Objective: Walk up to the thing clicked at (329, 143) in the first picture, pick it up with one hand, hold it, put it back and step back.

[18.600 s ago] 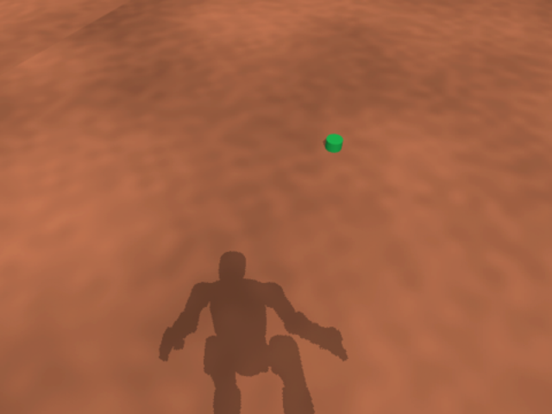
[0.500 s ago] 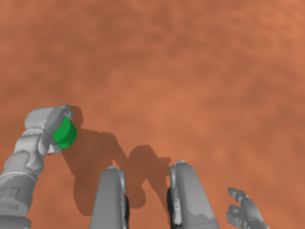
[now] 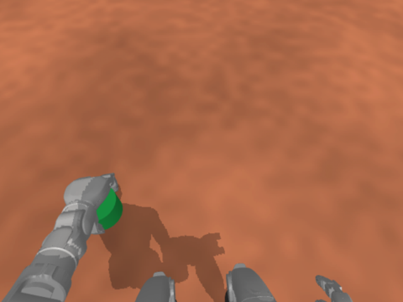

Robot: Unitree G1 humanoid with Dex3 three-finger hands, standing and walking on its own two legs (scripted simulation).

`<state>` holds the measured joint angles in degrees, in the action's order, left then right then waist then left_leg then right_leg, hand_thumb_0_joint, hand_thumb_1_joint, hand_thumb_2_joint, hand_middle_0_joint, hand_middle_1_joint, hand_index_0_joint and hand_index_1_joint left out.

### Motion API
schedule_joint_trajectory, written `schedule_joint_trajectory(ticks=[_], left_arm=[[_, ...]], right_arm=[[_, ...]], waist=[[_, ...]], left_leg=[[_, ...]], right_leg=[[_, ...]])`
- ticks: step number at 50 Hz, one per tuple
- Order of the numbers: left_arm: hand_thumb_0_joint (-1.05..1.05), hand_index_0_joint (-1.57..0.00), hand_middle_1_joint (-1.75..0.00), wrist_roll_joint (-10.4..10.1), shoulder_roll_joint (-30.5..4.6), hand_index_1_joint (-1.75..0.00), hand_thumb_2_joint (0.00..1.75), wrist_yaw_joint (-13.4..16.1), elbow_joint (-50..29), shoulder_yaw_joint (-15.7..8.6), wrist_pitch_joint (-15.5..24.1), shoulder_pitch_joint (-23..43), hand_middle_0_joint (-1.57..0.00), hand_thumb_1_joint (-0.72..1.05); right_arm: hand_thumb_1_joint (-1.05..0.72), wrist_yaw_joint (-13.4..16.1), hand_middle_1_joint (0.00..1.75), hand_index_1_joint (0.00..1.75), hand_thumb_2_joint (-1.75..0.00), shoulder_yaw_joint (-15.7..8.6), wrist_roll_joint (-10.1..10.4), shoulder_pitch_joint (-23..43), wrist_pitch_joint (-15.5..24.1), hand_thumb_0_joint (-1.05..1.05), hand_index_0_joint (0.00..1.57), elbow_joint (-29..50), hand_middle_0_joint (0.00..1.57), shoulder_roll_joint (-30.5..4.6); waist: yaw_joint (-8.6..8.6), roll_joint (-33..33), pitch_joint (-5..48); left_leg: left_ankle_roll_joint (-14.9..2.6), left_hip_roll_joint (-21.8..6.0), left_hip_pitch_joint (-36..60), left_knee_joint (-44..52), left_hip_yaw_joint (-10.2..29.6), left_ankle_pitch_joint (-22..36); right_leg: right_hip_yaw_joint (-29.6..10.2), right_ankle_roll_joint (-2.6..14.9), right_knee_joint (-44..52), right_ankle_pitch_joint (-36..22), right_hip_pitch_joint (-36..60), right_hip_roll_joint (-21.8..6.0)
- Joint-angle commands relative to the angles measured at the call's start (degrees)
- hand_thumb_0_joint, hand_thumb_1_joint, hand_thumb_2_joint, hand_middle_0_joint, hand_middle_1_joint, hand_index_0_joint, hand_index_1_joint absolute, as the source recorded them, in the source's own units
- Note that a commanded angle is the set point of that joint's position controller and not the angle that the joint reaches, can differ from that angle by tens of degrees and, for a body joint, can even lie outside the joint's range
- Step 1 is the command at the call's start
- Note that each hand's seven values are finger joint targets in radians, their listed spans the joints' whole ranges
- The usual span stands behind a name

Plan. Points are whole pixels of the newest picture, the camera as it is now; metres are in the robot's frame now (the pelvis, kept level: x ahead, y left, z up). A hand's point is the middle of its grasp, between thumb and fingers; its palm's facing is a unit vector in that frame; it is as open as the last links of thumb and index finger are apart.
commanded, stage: lift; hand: left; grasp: from above
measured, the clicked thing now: (99, 207) +0.35 +0.23 -0.10
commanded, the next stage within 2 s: hold in 0.22 s
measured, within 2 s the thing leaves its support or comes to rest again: neither
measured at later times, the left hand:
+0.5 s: hand (88, 192) +0.35 +0.23 -0.02, palm faces -0.46 -0.05 -0.89, open 11.4 cm
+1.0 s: hand (82, 188) +0.34 +0.22 +0.02, palm faces -0.46 -0.04 -0.89, open 11.4 cm
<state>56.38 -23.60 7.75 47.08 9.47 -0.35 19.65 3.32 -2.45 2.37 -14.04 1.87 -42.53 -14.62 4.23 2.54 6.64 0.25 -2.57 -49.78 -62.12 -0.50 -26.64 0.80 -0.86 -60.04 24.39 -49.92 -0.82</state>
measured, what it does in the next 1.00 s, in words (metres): rises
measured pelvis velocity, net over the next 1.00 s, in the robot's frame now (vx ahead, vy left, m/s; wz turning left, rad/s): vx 0.04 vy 0.00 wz -0.02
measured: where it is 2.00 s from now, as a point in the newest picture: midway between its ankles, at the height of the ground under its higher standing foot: outside the picture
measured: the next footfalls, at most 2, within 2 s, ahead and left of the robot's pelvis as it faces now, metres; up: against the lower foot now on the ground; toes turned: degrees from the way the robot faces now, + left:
none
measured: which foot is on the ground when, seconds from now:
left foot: down 0.00-1.00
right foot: down 0.00-1.00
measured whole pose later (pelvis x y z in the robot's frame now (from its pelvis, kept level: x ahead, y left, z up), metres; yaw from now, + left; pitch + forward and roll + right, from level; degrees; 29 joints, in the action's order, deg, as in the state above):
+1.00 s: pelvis +0.04 +0.00 +0.07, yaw -1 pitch +4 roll +0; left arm 57.2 -22.1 1.6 41.3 12.3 -1.2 15.2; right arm 2.2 -3.3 3.2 -13.4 -2.9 -40.4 -14.8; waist 0.9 2.7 3.1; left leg 0.0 -1.5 -20.8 -34.7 -3.0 -18.3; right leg -0.9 -1.3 -34.4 16.5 -22.2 -1.3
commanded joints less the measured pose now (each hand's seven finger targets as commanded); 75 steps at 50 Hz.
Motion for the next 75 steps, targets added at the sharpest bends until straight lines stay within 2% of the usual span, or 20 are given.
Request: schedule_joint_trajectory(ticks=[1, 4, 9, 11, 13, 16, 18, 21, 24, 25, 27, 28, 31, 33, 43, 44, 52, 55, 65, 75], left_arm=[[0.00, -0.82, -1.04, 0.14, -12.89, -1.01, 1.05, 2.77, -8.45, -5.19, -0.94, 16.05, -0.79, 0.47], [0.00, -0.82, -1.03, 0.32, -12.77, -1.00, 1.01, 2.64, -8.28, -4.88, -1.35, 16.57, -0.78, 0.47], [0.00, -0.82, -1.06, -0.23, -10.50, -1.02, 1.03, 1.69, -8.51, -3.52, -1.45, 16.04, -0.78, 0.47], [0.00, -0.83, -1.07, -0.35, -11.98, -1.03, 1.05, 1.47, -10.73, -4.37, -1.01, 17.81, -0.79, 0.48], [0.00, -0.84, -1.07, -0.44, -10.44, -1.04, 1.08, 1.27, -9.64, -3.50, -0.83, 15.98, -0.80, 0.48], [0.00, -0.86, -1.10, -0.10, -11.30, -1.05, 1.09, 1.37, -11.64, -3.93, -0.41, 17.97, -0.81, 0.51], [0.00, -0.83, -1.05, 0.00, -10.70, -1.00, 1.03, 1.29, -11.70, -3.40, -0.36, 17.62, -0.78, 0.48], [0.00, -0.81, -1.03, 1.23, -11.31, -0.98, 1.00, 1.08, -10.99, -3.42, -0.37, 17.03, -0.76, 0.45], [0.00, -0.83, -1.04, 0.82, -10.90, -0.99, 1.02, 0.39, -12.52, -3.01, -0.13, 18.38, -0.78, 0.48], [0.00, -0.82, -1.05, 0.72, -10.45, -1.00, 1.02, 0.24, -9.89, -3.04, -0.41, 16.49, -0.77, 0.47], [0.00, -0.82, -1.05, 0.27, -10.04, -1.00, 1.04, -0.08, -11.72, -2.92, -0.45, 16.00, -0.77, 0.46], [0.00, -0.82, -1.06, 0.56, -9.60, -1.01, 1.03, -0.37, -10.34, -2.57, -0.61, 15.34, -0.76, 0.47], [0.00, -0.82, -1.03, 0.71, -11.05, -0.99, 1.03, -1.31, -12.74, -3.23, -0.54, 15.47, -0.78, 0.47], [0.00, -0.81, -1.03, 0.77, -9.61, -0.99, 1.05, -2.18, -12.22, -2.21, -0.64, 14.00, -0.78, 0.45], [0.00, -0.81, -1.02, 0.92, -11.23, -0.99, 1.06, -3.13, -17.98, -3.25, -0.19, 16.07, -0.78, 0.45], [0.00, -0.81, -1.04, 1.22, -10.79, -1.01, 1.05, -3.29, -15.67, -3.08, -0.42, 14.22, -0.77, 0.44], [0.00, -0.81, -1.06, 0.69, -9.80, -1.03, 1.08, -4.90, -16.86, -2.28, -0.59, 12.77, -0.78, 0.45], [0.00, -0.81, -1.06, 0.62, -10.66, -1.03, 1.08, -5.48, -17.35, -2.88, -0.46, 12.41, -0.78, 0.44], [0.00, -0.80, -1.04, 0.40, -11.33, -1.00, 1.02, -5.86, -20.69, -3.67, 0.35, 13.83, -0.76, 0.43], [0.00, -0.79, -1.06, 0.00, -11.60, -1.01, 1.02, -6.27, -22.57, -3.74, 0.00, 13.77, -0.74, 0.41]], right_arm=[[-0.90, 0.45, 0.30, 0.30, -0.90, -2.47, -0.09, -2.09, 1.38, 0.00, 0.20, 4.75, 0.20, -7.56], [-0.90, 0.28, 0.30, 0.30, -0.90, -2.62, -0.11, -2.18, 1.02, 0.00, 0.20, 4.82, 0.20, -7.63], [-0.90, -0.03, 0.30, 0.30, -0.90, -2.93, -0.01, -2.18, 0.69, 0.00, 0.20, 4.94, 0.20, -7.79], [-0.90, 0.03, 0.30, 0.30, -0.90, -2.96, -0.02, -2.04, 0.67, 0.00, 0.20, 5.21, 0.20, -7.82], [-0.90, -0.01, 0.30, 0.30, -0.90, -2.89, 0.11, -1.39, 0.56, 0.00, 0.20, 5.64, 0.20, -7.73], [-0.90, 0.09, 0.30, 0.30, -0.90, -3.01, 0.13, -1.59, 0.43, 0.00, 0.20, 5.20, 0.20, -7.87], [-0.89, 0.01, 0.30, 0.30, -0.90, -3.02, 0.19, -1.31, 0.32, 0.00, 0.20, 5.28, 0.20, -7.84], [-0.90, -0.01, 0.30, 0.30, -0.90, -3.17, 0.26, -0.85, 0.05, 0.00, 0.20, 5.14, 0.20, -7.91], [-0.90, -0.14, 0.30, 0.30, -0.90, -3.30, 0.38, -0.71, -0.35, 0.00, 0.20, 5.42, 0.20, -8.11], [-0.90, -0.23, 0.30, 0.30, -0.90, -3.28, 0.37, -0.80, -0.44, 0.00, 0.20, 5.36, 0.20, -8.07], [-0.90, -0.37, 0.30, 0.30, -0.90, -3.33, 0.43, -0.18, -0.63, 0.00, 0.20, 5.80, 0.20, -8.05], [-0.90, -0.42, 0.30, 0.30, -0.90, -3.36, 0.42, -0.30, -0.72, 0.00, 0.20, 5.71, 0.20, -7.98], [-0.90, -0.51, 0.30, 0.30, -0.90, -3.39, 0.56, 0.33, -1.10, 0.00, 0.20, 6.56, 0.20, -8.07], [-0.90, -0.62, 0.30, 0.30, -0.90, -3.37, 0.57, 0.67, -1.44, 0.00, 0.20, 7.03, 0.20, -7.94], [-0.90, -0.63, 0.30, 0.30, -0.90, -3.33, 0.64, 1.83, -2.52, 0.00, 0.20, 8.54, 0.20, -8.05], [-0.90, -0.62, 0.30, 0.30, -0.90, -3.24, 0.67, 1.74, -2.63, 0.00, 0.20, 8.35, 0.20, -8.09], [-0.90, -0.65, 0.30, 0.30, -0.90, -2.94, 0.90, 3.25, -3.23, 0.00, 0.20, 9.54, 0.20, -7.96], [-0.90, -0.58, 0.30, 0.30, -0.90, -2.68, 0.95, 4.24, -3.39, 0.00, 0.20, 10.20, 0.20, -7.96], [-0.90, -0.08, 0.30, 0.30, -0.90, -2.08, 1.16, 6.44, -3.13, 0.00, 0.20, 10.94, 0.20, -7.71], [-0.91, 0.23, 0.30, 0.30, -0.90, -1.81, 1.24, 7.77, -2.77, 0.00, 0.20, 10.70, 0.20, -7.40]], waist=[[-0.77, -0.14, 17.83], [-1.16, -1.10, 17.31], [-1.24, -0.83, 15.54], [-1.50, 0.13, 16.42], [-1.18, -0.88, 15.16], [-1.23, -0.39, 15.55], [-1.43, -0.50, 15.44], [-2.03, 0.34, 15.27], [-1.63, -0.74, 15.19], [-1.31, -0.86, 13.10], [-2.39, -0.71, 13.28], [-1.76, -1.40, 12.30], [-2.55, -0.43, 12.85], [-2.65, -1.23, 12.14], [-3.18, -0.28, 13.23], [-3.12, -1.26, 12.10], [-3.40, -1.92, 9.86], [-4.02, -2.14, 8.49], [-3.94, -1.22, 7.83], [-4.65, -1.33, 8.27]], left_leg=[[-0.53, 2.92, 14.96, 12.68, 1.08, 12.39], [-0.70, 3.08, 17.00, 14.37, 0.72, 15.16], [-0.61, 2.96, 21.01, 18.35, 0.25, 16.17], [-0.45, 3.02, 22.97, 19.65, 0.19, 17.13], [-0.54, 3.11, 24.21, 20.82, -0.03, 16.94], [-0.42, 3.04, 26.09, 22.13, -0.03, 18.88], [-0.23, 2.87, 28.05, 23.28, 0.10, 20.35], [0.05, 2.87, 30.18, 24.51, -0.01, 22.78], [-0.23, 3.12, 31.15, 25.15, -0.49, 24.43], [-0.13, 3.04, 30.91, 25.56, -0.52, 24.22], [0.03, 3.02, 32.35, 26.69, -0.43, 24.77], [-0.06, 2.91, 31.56, 26.78, -0.37, 24.75], [-0.02, 3.13, 32.56, 27.64, -0.91, 25.71], [-0.10, 3.04, 33.25, 27.86, -0.85, 26.89], [-0.20, 2.85, 36.63, 30.03, -1.08, 28.95], [-0.28, 2.84, 36.20, 30.25, -1.10, 29.43], [-0.67, 2.91, 36.97, 32.51, -1.55, 26.84], [-0.79, 3.06, 36.53, 33.64, -1.58, 23.89], [-0.93, 3.32, 37.68, 35.47, -1.89, 18.81], [-0.83, 3.00, 39.11, 36.67, -1.65, 19.14]], right_leg=[[-1.47, 1.24, 13.32, -10.66, 15.08, 2.33], [-1.63, 0.92, 15.42, -14.02, 18.36, 2.13], [-1.37, 1.11, 18.87, -14.51, 20.78, 2.18], [-1.25, 1.16, 19.74, -15.11, 22.43, 2.22], [-1.22, 1.08, 21.12, -15.05, 23.07, 2.11], [-1.11, 1.14, 22.10, -16.64, 24.09, 2.28], [-0.79, 1.28, 22.61, -17.45, 24.78, 2.39], [-0.59, 1.44, 23.41, -19.06, 26.02, 2.54], [-0.86, 1.20, 24.47, -21.37, 27.79, 2.42], [-0.67, 1.26, 24.83, -20.82, 27.15, 2.44], [-0.52, 1.35, 25.59, -20.81, 28.14, 2.54], [-0.50, 1.37, 25.63, -20.93, 27.89, 2.64], [-0.69, 1.38, 26.26, -21.94, 29.89, 2.55], [-0.51, 1.31, 26.58, -22.79, 30.50, 2.55], [-0.50, 1.33, 28.19, -24.64, 33.27, 2.59], [-0.49, 1.31, 28.29, -25.14, 33.34, 2.59], [-0.46, 1.34, 30.45, -23.09, 34.08, 2.38], [-0.50, 1.29, 31.75, -20.27, 34.56, 2.22], [-1.26, 1.21, 33.83, -15.35, 34.21, 1.95], [-0.94, 1.19, 34.64, -15.23, 35.30, 2.02]])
